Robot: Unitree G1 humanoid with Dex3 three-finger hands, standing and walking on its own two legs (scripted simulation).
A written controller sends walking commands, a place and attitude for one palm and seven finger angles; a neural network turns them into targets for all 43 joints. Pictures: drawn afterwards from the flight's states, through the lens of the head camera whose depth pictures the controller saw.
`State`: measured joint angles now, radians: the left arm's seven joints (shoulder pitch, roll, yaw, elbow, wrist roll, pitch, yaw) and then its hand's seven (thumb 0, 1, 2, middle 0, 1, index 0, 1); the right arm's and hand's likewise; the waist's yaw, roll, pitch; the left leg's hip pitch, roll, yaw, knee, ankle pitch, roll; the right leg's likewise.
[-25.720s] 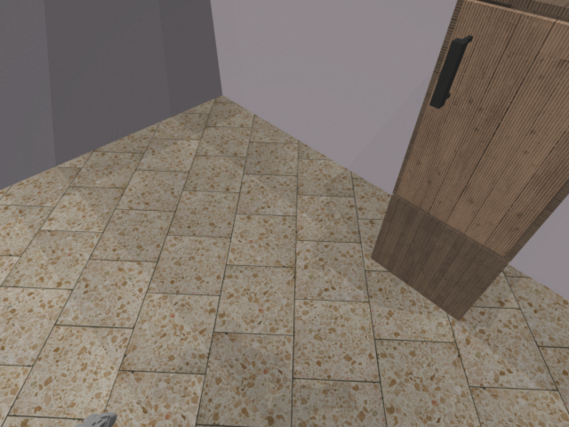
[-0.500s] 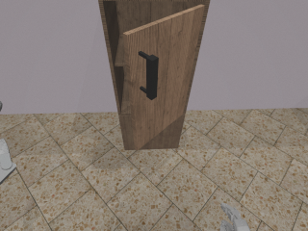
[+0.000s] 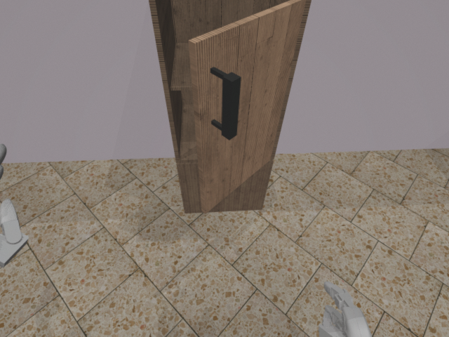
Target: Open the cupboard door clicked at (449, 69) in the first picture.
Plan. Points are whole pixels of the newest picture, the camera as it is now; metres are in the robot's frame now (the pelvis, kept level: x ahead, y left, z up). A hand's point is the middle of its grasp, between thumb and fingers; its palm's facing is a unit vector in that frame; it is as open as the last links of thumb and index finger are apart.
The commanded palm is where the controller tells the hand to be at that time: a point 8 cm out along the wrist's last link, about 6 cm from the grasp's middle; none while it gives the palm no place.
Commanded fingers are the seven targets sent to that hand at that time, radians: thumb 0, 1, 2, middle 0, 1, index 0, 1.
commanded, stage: stop stepping back and stand still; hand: left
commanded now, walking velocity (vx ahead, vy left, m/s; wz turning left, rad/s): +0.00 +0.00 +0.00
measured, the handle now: (222, 104) +0.56 +0.03 +0.11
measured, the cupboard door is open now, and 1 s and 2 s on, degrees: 42 42 42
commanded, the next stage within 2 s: let the arm hang, fingers relaxed in 0.06 s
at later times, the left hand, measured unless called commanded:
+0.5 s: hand out of the picture +0.04 +0.18 -0.17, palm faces +0.05 -0.98 -0.18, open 7.1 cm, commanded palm none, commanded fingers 0.00 0.90 0.90 -0.20 -0.30 -0.20 -0.30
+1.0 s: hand out of the picture -0.04 +0.17 -0.17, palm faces +0.08 -0.98 -0.20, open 7.4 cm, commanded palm none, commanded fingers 0.00 0.90 0.90 -0.20 -0.30 -0.20 -0.30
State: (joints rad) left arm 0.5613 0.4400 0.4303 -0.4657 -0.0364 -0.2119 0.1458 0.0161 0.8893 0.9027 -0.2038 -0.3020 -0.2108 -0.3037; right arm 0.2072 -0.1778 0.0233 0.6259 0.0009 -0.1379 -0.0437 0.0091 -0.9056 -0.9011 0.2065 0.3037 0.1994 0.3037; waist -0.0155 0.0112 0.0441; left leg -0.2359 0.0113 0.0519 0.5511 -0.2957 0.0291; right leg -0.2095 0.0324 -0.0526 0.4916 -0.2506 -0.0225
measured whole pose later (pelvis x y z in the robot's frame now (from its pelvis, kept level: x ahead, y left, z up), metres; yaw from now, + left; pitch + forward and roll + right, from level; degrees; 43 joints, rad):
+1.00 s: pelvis -0.02 +0.00 +0.01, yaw +3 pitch -2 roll +0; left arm 0.29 0.13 -0.01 1.16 0.00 0.00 0.04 0.01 0.91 0.90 -0.19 -0.30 -0.20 -0.30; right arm 0.29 -0.14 0.02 1.16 -0.02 0.02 -0.03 0.00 -0.91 -0.90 0.20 0.30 0.20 0.30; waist -0.02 0.03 0.04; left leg -0.19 -0.04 0.01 0.41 -0.19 0.04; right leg -0.14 0.02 0.00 0.42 -0.24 -0.02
